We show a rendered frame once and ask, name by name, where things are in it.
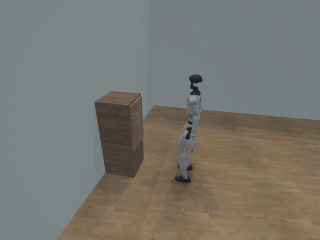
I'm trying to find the left robot hand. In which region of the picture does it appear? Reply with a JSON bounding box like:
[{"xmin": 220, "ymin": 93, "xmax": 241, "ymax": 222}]
[{"xmin": 186, "ymin": 138, "xmax": 196, "ymax": 152}]

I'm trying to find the cupboard door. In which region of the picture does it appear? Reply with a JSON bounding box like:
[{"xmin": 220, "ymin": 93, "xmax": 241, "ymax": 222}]
[{"xmin": 129, "ymin": 95, "xmax": 144, "ymax": 152}]

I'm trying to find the robot left upper arm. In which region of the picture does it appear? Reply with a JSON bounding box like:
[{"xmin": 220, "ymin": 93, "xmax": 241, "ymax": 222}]
[{"xmin": 189, "ymin": 96, "xmax": 200, "ymax": 120}]

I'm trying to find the humanoid robot head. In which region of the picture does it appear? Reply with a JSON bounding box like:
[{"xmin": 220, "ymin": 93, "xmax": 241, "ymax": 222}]
[{"xmin": 189, "ymin": 74, "xmax": 203, "ymax": 96}]

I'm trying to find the robot left forearm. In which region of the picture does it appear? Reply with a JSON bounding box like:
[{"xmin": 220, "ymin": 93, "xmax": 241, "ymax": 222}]
[{"xmin": 190, "ymin": 116, "xmax": 199, "ymax": 140}]

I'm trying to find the handle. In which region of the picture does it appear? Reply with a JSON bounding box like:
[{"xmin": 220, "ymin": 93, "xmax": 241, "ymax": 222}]
[{"xmin": 133, "ymin": 113, "xmax": 139, "ymax": 126}]

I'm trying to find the robot left shin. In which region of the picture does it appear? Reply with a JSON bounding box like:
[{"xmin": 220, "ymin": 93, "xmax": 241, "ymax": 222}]
[{"xmin": 177, "ymin": 155, "xmax": 187, "ymax": 179}]

